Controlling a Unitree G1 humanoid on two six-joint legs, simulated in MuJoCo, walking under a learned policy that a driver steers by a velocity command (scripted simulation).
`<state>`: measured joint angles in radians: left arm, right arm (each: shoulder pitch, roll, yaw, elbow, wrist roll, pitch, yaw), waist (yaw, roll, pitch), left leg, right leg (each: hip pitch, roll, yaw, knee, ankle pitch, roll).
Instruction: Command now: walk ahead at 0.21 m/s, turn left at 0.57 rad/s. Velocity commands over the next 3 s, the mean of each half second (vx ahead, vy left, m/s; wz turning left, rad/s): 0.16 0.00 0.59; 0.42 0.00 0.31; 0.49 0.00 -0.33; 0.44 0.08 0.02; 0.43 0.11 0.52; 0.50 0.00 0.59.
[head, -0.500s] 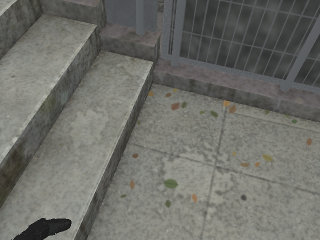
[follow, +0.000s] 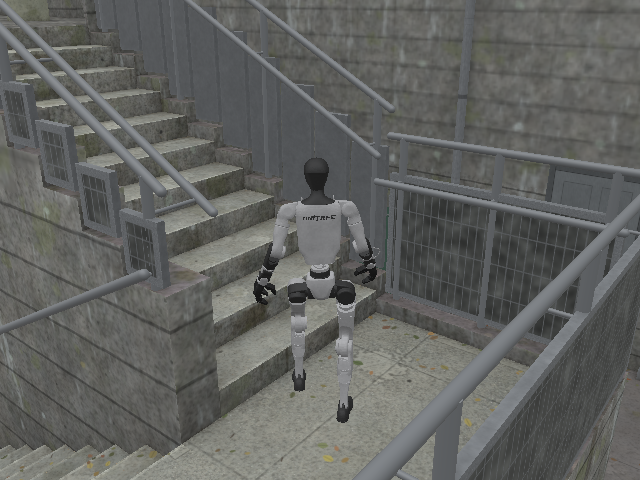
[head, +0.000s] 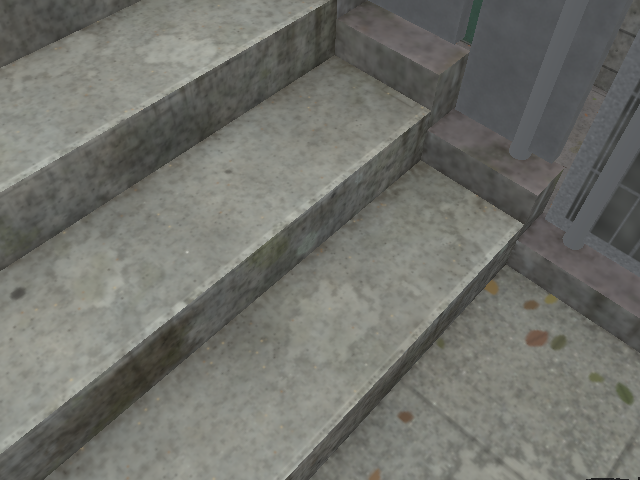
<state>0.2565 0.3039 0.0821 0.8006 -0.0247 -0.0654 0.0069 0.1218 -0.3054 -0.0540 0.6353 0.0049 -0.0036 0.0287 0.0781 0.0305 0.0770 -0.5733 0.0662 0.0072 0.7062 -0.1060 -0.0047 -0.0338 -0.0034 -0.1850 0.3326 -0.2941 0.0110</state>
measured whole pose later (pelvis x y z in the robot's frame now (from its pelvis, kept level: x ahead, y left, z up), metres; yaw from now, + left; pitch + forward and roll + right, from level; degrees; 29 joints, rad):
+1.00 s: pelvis +0.26 +0.07 +0.00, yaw +27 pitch +4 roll +3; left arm 0.62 0.13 -0.01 1.00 -0.02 -0.01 0.06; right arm 0.01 -0.07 0.11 0.44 0.00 -0.05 0.04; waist 0.06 -0.02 0.04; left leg -1.23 0.08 0.08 1.64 -0.37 0.02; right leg 0.17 -0.11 -0.09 0.16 -0.35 0.03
